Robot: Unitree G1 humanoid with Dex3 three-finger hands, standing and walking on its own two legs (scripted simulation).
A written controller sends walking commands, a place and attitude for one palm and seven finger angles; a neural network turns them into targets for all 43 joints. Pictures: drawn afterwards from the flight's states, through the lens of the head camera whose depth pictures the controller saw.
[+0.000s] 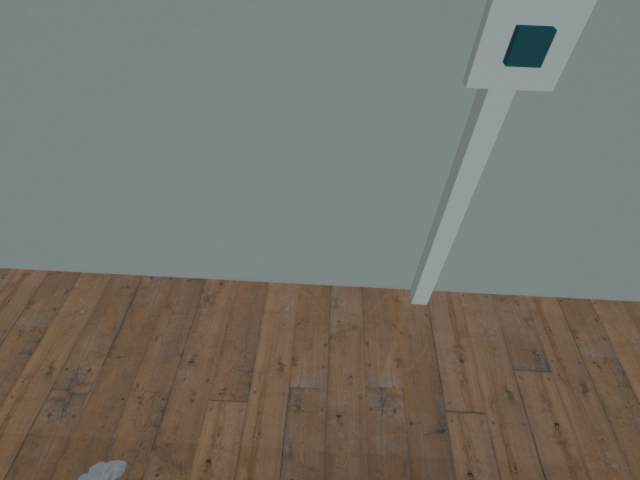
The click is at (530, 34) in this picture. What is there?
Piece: button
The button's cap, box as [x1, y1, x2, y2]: [503, 25, 556, 67]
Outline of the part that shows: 516,25 503,60 504,64 511,66 540,67 556,30 552,26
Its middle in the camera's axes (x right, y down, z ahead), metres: +0.39 -0.36 +0.73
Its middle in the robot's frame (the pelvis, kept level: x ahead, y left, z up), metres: +0.83 -0.34 +0.19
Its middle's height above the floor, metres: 0.96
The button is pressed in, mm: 0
